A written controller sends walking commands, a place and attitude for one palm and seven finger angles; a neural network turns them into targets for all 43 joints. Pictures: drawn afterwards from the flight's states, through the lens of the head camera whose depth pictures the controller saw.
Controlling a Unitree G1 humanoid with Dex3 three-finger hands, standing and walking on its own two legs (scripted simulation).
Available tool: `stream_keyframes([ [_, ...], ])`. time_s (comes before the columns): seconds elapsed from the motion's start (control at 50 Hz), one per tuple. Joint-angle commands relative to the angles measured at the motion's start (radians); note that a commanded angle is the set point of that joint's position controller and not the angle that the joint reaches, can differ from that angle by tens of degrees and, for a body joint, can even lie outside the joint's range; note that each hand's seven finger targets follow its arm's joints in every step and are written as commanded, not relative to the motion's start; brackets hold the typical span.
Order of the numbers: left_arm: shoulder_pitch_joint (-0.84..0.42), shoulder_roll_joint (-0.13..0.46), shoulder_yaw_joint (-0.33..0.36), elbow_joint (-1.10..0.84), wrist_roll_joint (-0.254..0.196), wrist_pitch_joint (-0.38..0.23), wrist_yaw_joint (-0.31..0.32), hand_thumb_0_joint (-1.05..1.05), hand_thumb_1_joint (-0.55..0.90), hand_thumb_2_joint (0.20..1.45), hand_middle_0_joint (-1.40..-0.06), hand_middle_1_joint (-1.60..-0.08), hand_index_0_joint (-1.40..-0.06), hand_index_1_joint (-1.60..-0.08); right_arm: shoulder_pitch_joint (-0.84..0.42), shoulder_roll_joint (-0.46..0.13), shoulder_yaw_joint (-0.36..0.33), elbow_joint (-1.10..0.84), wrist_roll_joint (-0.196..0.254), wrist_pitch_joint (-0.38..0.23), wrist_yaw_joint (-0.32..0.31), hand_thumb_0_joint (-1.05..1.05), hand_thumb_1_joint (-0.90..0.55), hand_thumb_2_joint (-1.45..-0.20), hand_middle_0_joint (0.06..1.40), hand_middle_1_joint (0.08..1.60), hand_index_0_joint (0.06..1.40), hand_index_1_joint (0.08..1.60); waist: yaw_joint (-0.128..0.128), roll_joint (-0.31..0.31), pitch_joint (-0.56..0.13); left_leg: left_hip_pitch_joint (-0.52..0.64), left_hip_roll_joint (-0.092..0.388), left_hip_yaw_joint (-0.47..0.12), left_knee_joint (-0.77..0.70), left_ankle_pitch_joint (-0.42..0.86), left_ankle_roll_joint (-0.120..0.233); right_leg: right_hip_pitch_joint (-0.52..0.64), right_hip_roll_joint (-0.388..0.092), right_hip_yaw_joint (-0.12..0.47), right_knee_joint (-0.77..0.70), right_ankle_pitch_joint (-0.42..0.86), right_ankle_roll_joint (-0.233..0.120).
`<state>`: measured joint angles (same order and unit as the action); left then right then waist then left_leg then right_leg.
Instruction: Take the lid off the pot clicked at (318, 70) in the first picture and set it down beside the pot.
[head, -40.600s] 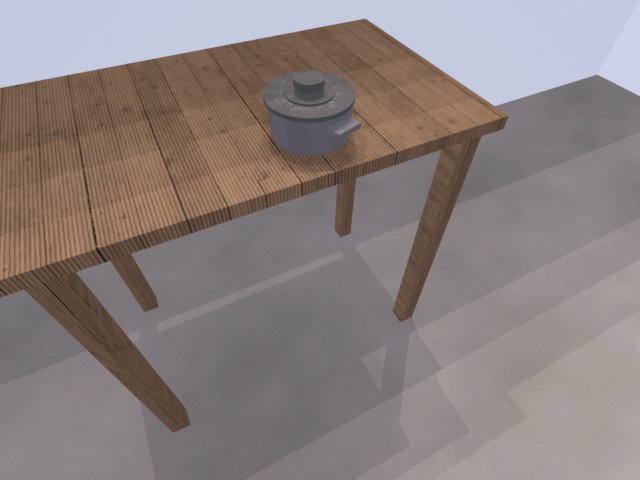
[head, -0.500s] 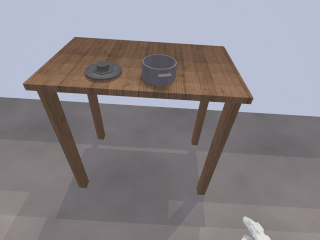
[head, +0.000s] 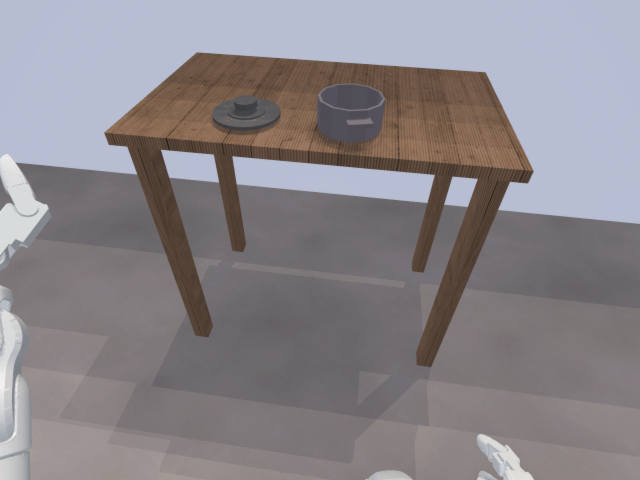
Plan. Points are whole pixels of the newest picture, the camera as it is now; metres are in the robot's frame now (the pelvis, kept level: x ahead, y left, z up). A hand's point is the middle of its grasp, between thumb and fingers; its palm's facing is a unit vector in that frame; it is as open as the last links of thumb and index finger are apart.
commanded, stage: stop stepping back and stand still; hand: left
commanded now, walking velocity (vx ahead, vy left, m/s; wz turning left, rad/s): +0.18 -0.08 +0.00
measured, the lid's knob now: (245, 102) +0.88 +0.18 +0.10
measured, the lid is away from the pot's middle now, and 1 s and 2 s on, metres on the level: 0.24 0.24 0.24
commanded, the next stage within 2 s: let the arm hang, fingers relaxed in 1.20 s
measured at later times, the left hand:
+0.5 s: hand out of the picture +0.14 +0.19 -0.18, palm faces -0.05 -0.97 -0.25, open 7.2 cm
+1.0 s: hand (226, 478) +0.19 +0.14 -0.17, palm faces -0.05 -0.98 -0.19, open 7.2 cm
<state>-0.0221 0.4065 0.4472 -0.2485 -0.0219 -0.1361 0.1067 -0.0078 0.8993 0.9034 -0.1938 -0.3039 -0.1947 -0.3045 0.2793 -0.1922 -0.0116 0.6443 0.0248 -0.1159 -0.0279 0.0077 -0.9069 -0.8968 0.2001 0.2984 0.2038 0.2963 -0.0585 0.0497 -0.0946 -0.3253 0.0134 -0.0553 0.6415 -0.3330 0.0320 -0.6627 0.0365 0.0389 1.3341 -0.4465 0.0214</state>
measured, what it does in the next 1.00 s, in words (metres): walks ahead: right foot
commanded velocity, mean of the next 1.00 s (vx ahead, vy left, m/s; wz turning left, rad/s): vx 0.00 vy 0.03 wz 0.00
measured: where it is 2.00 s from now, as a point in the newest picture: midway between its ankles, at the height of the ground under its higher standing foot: outside the picture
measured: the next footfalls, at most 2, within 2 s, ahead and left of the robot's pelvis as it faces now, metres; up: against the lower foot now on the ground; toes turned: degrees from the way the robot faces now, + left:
right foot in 0.20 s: +0.09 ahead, -0.15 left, +0.00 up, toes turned -2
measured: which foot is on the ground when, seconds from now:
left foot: down 0.00-1.00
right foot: up 0.00-0.18, down 0.20-1.00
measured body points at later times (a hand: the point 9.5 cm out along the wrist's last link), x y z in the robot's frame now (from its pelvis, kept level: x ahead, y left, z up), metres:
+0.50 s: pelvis +0.05 -0.02 -0.01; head +0.10 +0.00 +0.44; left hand +0.14 +0.24 -0.16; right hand +0.01 -0.27 -0.14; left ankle +0.04 +0.07 -0.73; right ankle +0.02 -0.17 -0.70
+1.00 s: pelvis +0.11 -0.02 +0.00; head +0.14 -0.02 +0.45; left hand +0.20 +0.19 -0.15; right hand +0.09 -0.25 -0.15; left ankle +0.04 +0.07 -0.73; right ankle +0.05 -0.15 -0.73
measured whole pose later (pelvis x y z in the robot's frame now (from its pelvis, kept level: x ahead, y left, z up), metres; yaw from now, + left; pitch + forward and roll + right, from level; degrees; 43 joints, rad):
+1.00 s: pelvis +0.11 -0.02 +0.00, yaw -4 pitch +0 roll +0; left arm 0.18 0.15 0.03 1.02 0.00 0.02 0.05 -0.01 0.93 0.90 -0.20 -0.30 -0.20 -0.30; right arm 0.31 -0.13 -0.04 1.03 -0.01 0.00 -0.05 0.01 -0.92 -0.90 0.20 0.30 0.20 0.30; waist -0.03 -0.01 0.05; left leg -0.12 -0.01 0.08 0.49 -0.38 0.04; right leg -0.18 0.00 0.04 0.52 -0.35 0.01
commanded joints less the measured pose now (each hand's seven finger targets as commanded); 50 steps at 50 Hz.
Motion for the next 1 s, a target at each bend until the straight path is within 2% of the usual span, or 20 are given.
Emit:
stream_keyframes([
  [0.0, 0.197, -0.153, -0.3, 0.408, 0.065, 0.176, -0.132, 0.0, 0.9, 0.9, -0.2, -0.3, -0.2, -0.3, 0.027, -0.233, -0.103, -0.021, -0.057, 0.045, -0.008, 0.0, -0.9, -0.9, 0.2, 0.3, 0.2, 0.3, -0.013, -0.099, 0.025, 0.117, 0.244, -0.313, -0.278, 0.028, 0.185, -0.125, -0.047, 0.037, -0.128, -0.034, 0.021],
  [0.06, 0.125, -0.104, -0.344, 0.53, 0.061, 0.162, -0.151, 0.0, 0.9, 0.9, -0.2, -0.3, -0.2, -0.3, 0.035, -0.242, -0.093, 0.019, -0.079, 0.055, 0.005, 0.0, -0.9, -0.9, 0.2, 0.3, 0.2, 0.3, -0.003, -0.002, 0.061, 0.062, 0.216, -0.19, -0.311, -0.062, 0.131, 0.03, -0.048, -0.026, -0.364, -0.046, 0.027],
  [0.12, 0.195, -0.078, -0.369, 0.688, 0.048, 0.153, -0.147, 0.0, 0.9, 0.9, -0.2, -0.3, -0.2, -0.3, 0.046, -0.23, -0.073, 0.062, -0.075, 0.073, 0.004, 0.0, -0.9, -0.9, 0.2, 0.3, 0.2, 0.3, 0.05, 0.049, 0.075, -0.131, 0.131, -0.062, -0.177, -0.017, 0.051, 0.47, 0.001, -0.064, -0.765, 0.067, 0.003],
  [0.14, 0.269, -0.037, -0.365, 0.753, 0.047, 0.142, -0.133, 0.0, 0.9, 0.9, -0.2, -0.3, -0.2, -0.3, 0.071, -0.181, -0.06, 0.082, -0.062, 0.076, 0.009, 0.0, -0.9, -0.9, 0.2, 0.3, 0.2, 0.3, 0.078, -0.048, 0.046, -0.255, 0.044, 0.018, -0.013, -0.033, 0.015, 0.657, -0.06, 0.051, -0.826, 0.087, -0.042],
  [0.16, 0.376, 0.06, -0.343, 0.821, 0.048, 0.124, -0.112, 0.0, 0.9, 0.9, -0.2, -0.3, -0.2, -0.3, 0.059, -0.096, -0.047, 0.067, -0.042, 0.069, 0.008, 0.0, -0.9, -0.9, 0.2, 0.3, 0.2, 0.3, 0.117, -0.276, -0.001, -0.442, -0.059, 0.128, 0.246, -0.229, -0.029, 0.778, -0.314, 0.446, -0.932, 0.105, -0.136],
  [0.18, 0.399, 0.118, -0.338, 0.845, 0.042, 0.122, -0.099, 0.0, 0.9, 0.9, -0.2, -0.3, -0.2, -0.3, -0.001, -0.128, -0.052, 0.046, -0.034, 0.073, 0.012, 0.0, -0.9, -0.9, 0.2, 0.3, 0.2, 0.3, 0.137, -0.184, 0.026, -0.415, -0.015, 0.057, 0.451, -0.295, -0.02, 0.651, -0.449, 0.589, -1.038, 0.125, -0.226],
  [0.22, 0.304, 0.068, -0.357, 0.907, 0.042, 0.116, -0.097, 0.0, 0.9, 0.9, -0.2, -0.3, -0.2, -0.3, 0.09, -0.116, -0.056, 0.088, -0.038, 0.081, 0.02, 0.0, -0.9, -0.9, 0.2, 0.3, 0.2, 0.3, 0.039, 0.038, 0.003, -0.321, 0.015, 0.034, 0.522, -0.208, -0.03, 0.526, -0.377, 0.503, -1.026, -0.023, -0.251],
  [0.28, 0.207, -0.072, -0.329, 0.94, 0.062, 0.107, -0.059, 0.0, 0.9, 0.9, -0.2, -0.3, -0.2, -0.3, 0.118, -0.102, -0.075, 0.133, -0.04, 0.1, 0.012, 0.0, -0.9, -0.9, 0.2, 0.3, 0.2, 0.3, 0.003, -0.172, 0.025, -0.198, 0.091, -0.053, 0.41, -0.187, -0.02, 0.371, -0.382, 0.384, -0.977, 0.268, -0.241],
  [0.32, 0.171, -0.08, -0.347, 0.981, 0.052, 0.113, -0.061, 0.0, 0.9, 0.9, -0.2, -0.3, -0.2, -0.3, 0.191, -0.069, -0.067, 0.183, -0.034, 0.113, 0.014, 0.0, -0.9, -0.9, 0.2, 0.3, 0.2, 0.3, -0.031, -0.131, 0.041, 0.001, 0.074, -0.015, 0.119, -0.112, -0.02, 0.273, -0.345, 0.234, -0.908, 0.409, -0.187],
  [0.34, 0.181, -0.098, -0.354, 0.997, 0.041, 0.123, -0.065, 0.0, 0.9, 0.9, -0.2, -0.3, -0.2, -0.3, 0.268, -0.058, -0.061, 0.218, -0.036, 0.113, 0.014, 0.0, -0.9, -0.9, 0.2, 0.3, 0.2, 0.3, -0.046, -0.07, 0.024, 0.134, 0.051, 0.023, -0.045, 0.047, -0.015, 0.232, -0.266, 0.144, -0.826, 0.362, -0.137],
  [0.38, 0.264, -0.182, -0.378, 1.027, 0.02, 0.152, -0.081, 0.0, 0.9, 0.9, -0.2, -0.3, -0.2, -0.3, 0.28, -0.158, -0.077, 0.218, -0.048, 0.105, 0.002, 0.0, -0.9, -0.9, 0.2, 0.3, 0.2, 0.3, 0.001, 0.347, 0.044, 0.227, 0.301, -0.349, -0.288, 0.219, 0.117, 0.061, -0.036, -0.074, -0.522, -0.055, -0.006],
  [0.42, 0.197, -0.163, -0.389, 1.05, 0.017, 0.149, -0.092, 0.0, 0.9, 0.9, -0.2, -0.3, -0.2, -0.3, 0.239, -0.159, -0.074, 0.202, -0.061, 0.109, -0.014, 0.0, -0.9, -0.9, 0.2, 0.3, 0.2, 0.3, -0.005, 0.116, 0.107, 0.121, 0.301, -0.341, -0.343, 0.211, 0.193, 0.108, -0.038, 0.008, -0.377, -0.08, -0.024],
  [0.52, 0.196, -0.164, -0.408, 1.12, 0.02, 0.141, -0.1, 0.0, 0.9, 0.9, -0.2, -0.3, -0.2, -0.3, 0.194, -0.106, -0.046, 0.258, -0.05, 0.092, -0.018, 0.0, -0.9, -0.9, 0.2, 0.3, 0.2, 0.3, 0.031, 0.043, 0.065, 0.19, 0.194, -0.058, -0.225, 0.679, 0.104, 0.317, -0.049, -0.053, -0.696, 0.033, -0.007],
  [0.56, 0.259, -0.141, -0.407, 1.157, 0.018, 0.131, -0.091, 0.0, 0.9, 0.9, -0.2, -0.3, -0.2, -0.3, 0.175, -0.093, -0.044, 0.268, -0.031, 0.092, -0.017, 0.0, -0.9, -0.9, 0.2, 0.3, 0.2, 0.3, 0.055, -0.024, 0.01, 0.148, 0.133, 0.002, -0.177, 0.531, 0.044, 0.509, -0.053, -0.013, -0.89, 0.314, -0.02],
  [0.6, 0.285, -0.089, -0.4, 1.181, 0.019, 0.117, -0.071, 0.0, 0.9, 0.9, -0.2, -0.3, -0.2, -0.3, 0.162, -0.05, -0.041, 0.272, -0.022, 0.09, -0.009, 0.0, -0.9, -0.9, 0.2, 0.3, 0.2, 0.3, 0.047, -0.108, 0.011, 0.069, 0.066, 0.06, -0.151, 0.277, -0.005, 0.584, -0.191, 0.135, -0.891, 0.568, -0.09],
  [0.62, 0.254, -0.077, -0.404, 1.18, 0.021, 0.12, -0.069, 0.0, 0.9, 0.9, -0.2, -0.3, -0.2, -0.3, 0.169, -0.036, -0.039, 0.28, -0.021, 0.095, -0.002, 0.0, -0.9, -0.9, 0.2, 0.3, 0.2, 0.3, 0.028, -0.104, 0.049, 0.07, 0.051, 0.059, -0.19, 0.14, -0.008, 0.532, -0.217, 0.137, -0.905, 0.497, -0.108],
  [0.64, 0.228, -0.08, -0.407, 1.18, 0.025, 0.129, -0.069, 0.0, 0.9, 0.9, -0.2, -0.3, -0.2, -0.3, 0.161, -0.026, -0.041, 0.296, -0.025, 0.102, 0.003, 0.0, -0.9, -0.9, 0.2, 0.3, 0.2, 0.3, 0.023, -0.081, 0.13, 0.081, 0.045, 0.032, -0.229, 0.084, 0.002, 0.439, -0.187, 0.116, -0.916, 0.353, -0.096],
  [0.68, 0.238, -0.126, -0.407, 1.194, 0.029, 0.127, -0.062, 0.0, 0.9, 0.9, -0.2, -0.3, -0.2, -0.3, 0.159, -0.03, -0.047, 0.323, -0.032, 0.105, -0.003, 0.0, -0.9, -0.9, 0.2, 0.3, 0.2, 0.3, 0.029, -0.196, 0.13, 0.129, 0.081, 0.033, -0.201, 0.296, 0.015, 0.454, -0.121, 0.067, -0.87, 0.489, -0.076],
  [0.82, 0.274, -0.15, -0.395, 1.217, 0.023, 0.13, -0.051, 0.0, 0.9, 0.9, -0.2, -0.3, -0.2, -0.3, 0.162, -0.034, -0.046, 0.363, -0.031, 0.103, -0.024, 0.0, -0.9, -0.9, 0.2, 0.3, 0.2, 0.3, 0.029, 0.003, 0.045, 0.3, 0.11, 0.061, -0.165, 0.729, 0.019, 0.48, -0.107, 0.012, -0.795, 0.609, -0.061],
  [0.98, 0.277, -0.157, -0.394, 1.236, 0.028, 0.134, -0.055, 0.0, 0.9, 0.9, -0.2, -0.3, -0.2, -0.3, 0.132, -0.026, -0.052, 0.363, -0.032, 0.113, -0.027, 0.0, -0.9, -0.9, 0.2, 0.3, 0.2, 0.3, 0.03, -0.006, 0.106, 0.266, 0.103, 0.066, -0.172, 0.565, 0.015, 0.484, -0.107, 0.025, -0.832, 0.591, -0.073],
])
